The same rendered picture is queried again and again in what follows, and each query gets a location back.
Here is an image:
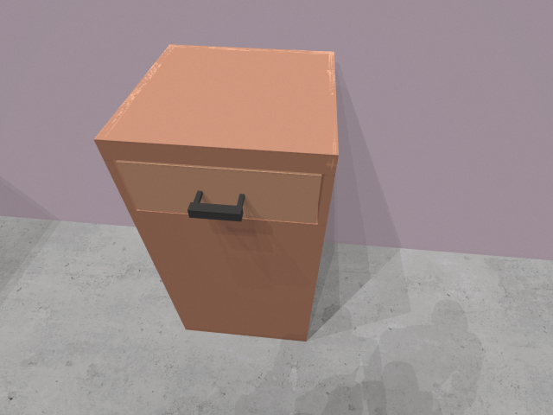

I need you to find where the cabinet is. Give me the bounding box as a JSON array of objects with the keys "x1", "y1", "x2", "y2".
[{"x1": 93, "y1": 44, "x2": 339, "y2": 342}]

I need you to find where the drawer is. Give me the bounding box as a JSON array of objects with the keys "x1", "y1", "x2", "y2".
[{"x1": 117, "y1": 160, "x2": 321, "y2": 223}]

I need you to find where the handle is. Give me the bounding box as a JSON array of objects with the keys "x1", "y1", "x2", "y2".
[{"x1": 188, "y1": 191, "x2": 245, "y2": 221}]

